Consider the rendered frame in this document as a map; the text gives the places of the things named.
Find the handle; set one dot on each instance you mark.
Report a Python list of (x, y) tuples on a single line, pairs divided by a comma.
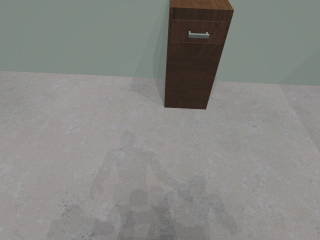
[(198, 35)]

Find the drawer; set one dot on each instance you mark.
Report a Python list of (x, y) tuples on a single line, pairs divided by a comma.
[(181, 28)]

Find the cabinet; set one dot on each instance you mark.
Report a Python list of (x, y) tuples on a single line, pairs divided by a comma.
[(191, 67)]

